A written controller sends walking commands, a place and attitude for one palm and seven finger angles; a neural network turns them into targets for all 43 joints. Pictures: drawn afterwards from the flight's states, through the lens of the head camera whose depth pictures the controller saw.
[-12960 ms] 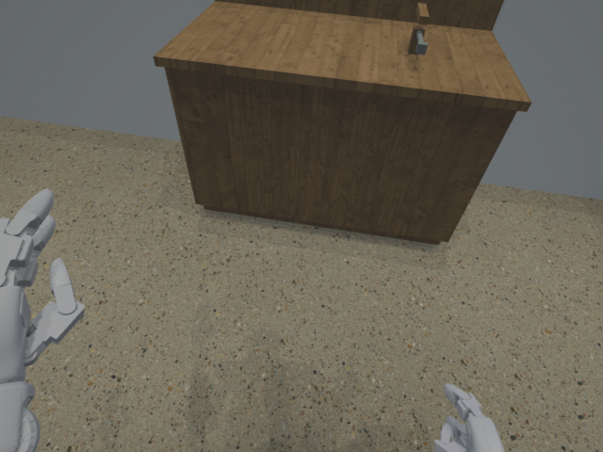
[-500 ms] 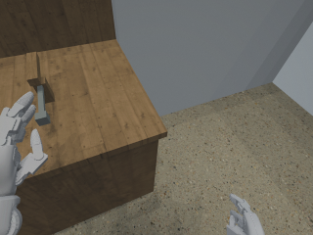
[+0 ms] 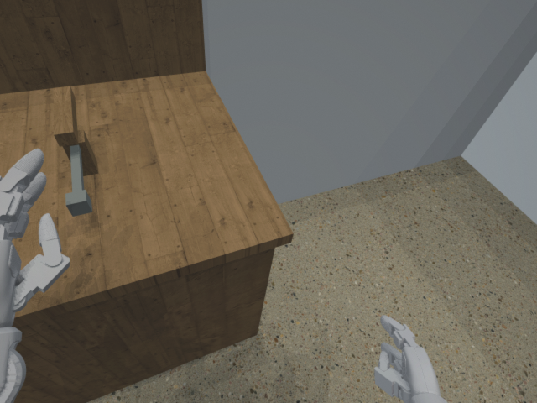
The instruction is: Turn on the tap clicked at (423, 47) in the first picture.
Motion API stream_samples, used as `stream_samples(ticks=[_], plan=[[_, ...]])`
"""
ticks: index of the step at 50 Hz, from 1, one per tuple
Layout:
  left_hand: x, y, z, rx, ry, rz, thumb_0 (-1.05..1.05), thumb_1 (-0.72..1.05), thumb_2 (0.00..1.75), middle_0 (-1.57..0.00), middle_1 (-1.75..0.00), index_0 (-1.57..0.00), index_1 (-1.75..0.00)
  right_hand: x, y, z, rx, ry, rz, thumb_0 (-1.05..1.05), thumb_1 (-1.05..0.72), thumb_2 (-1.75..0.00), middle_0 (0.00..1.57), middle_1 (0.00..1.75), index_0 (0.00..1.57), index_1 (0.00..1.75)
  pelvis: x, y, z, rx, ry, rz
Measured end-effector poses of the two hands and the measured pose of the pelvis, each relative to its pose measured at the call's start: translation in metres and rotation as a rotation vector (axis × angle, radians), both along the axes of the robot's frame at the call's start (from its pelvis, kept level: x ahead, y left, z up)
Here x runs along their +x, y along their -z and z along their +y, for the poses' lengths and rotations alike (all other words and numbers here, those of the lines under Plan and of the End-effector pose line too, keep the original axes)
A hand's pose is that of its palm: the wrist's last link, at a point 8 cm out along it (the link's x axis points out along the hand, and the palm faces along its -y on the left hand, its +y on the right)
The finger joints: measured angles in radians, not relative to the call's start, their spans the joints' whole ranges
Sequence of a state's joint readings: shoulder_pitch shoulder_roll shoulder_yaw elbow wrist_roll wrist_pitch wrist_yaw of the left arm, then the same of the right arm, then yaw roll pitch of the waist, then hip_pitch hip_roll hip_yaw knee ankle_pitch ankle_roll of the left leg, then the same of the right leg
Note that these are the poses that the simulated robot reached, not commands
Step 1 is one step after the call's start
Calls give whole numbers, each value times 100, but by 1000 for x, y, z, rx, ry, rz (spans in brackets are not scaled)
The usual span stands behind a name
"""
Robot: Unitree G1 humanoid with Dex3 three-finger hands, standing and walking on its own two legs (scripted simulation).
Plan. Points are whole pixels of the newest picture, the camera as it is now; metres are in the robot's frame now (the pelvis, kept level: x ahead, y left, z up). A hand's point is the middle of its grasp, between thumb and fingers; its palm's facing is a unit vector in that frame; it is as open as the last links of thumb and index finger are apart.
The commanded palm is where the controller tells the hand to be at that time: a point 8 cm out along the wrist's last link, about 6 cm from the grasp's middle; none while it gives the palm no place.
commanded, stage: come to a stop and stand still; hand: left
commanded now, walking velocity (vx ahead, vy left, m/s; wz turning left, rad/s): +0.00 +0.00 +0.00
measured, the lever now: (79, 203) +0.36 +0.33 +0.06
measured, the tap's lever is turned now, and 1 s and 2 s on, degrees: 0 0 0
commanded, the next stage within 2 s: look again from close up in 0.04 s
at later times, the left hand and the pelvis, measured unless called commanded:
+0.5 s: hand (62, 277) +0.20 +0.24 +0.16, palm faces +0.41 -0.85 -0.33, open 7.4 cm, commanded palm +0.14 +0.27 +0.17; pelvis -0.01 -0.01 +0.00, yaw +1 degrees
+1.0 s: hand (67, 273) +0.21 +0.25 +0.14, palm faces +0.34 -0.85 -0.39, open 7.4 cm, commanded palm +0.16 +0.27 +0.17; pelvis -0.01 -0.01 +0.00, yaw -1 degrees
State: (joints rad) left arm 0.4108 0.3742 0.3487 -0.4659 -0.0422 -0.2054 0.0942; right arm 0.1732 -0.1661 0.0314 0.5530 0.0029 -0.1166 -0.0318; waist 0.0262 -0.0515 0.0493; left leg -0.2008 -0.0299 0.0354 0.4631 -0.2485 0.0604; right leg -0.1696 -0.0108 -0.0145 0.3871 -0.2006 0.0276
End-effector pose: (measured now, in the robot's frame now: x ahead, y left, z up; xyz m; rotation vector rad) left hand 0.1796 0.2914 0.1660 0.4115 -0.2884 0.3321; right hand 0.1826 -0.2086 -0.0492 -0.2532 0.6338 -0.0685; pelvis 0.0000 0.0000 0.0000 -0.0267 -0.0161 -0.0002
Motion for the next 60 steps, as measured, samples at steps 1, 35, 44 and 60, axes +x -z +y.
stream_samples(ticks=[1, 35, 44, 60], plan=[[-2, -1, 2, 4, -9, 0, 1, 89, 90, -21, -30, -21, -30, -2, 1, 0, -1, 0, 8, 1, -91, -90, 20, 30, 20, 30, -1, 0, 0, 0, -1, -1], [0, -35, 19, 127, -102, -127, 1, 89, 90, -22, -31, -22, -30, -30, 18, -21, -6, -35, 82, 2, -91, -90, 20, 30, 20, 30, -21, 1, -18, 7, -6, -1], [-3, 6, -32, 14, 100, 64, 1, 89, 90, -21, -30, -21, -30, -36, 16, -21, 41, 55, 27, 2, -91, -90, 20, 30, 20, 30, -13, 1, -3, 8, 34, 9], [8, -8, -7, -14, 16, -67, 1, 89, 90, -21, -30, -21, -30, -11, 6, -10, -18, 14, 29, 2, -91, -90, 20, 30, 20, 30, 1, 0, 3, -1, 17, 8]])
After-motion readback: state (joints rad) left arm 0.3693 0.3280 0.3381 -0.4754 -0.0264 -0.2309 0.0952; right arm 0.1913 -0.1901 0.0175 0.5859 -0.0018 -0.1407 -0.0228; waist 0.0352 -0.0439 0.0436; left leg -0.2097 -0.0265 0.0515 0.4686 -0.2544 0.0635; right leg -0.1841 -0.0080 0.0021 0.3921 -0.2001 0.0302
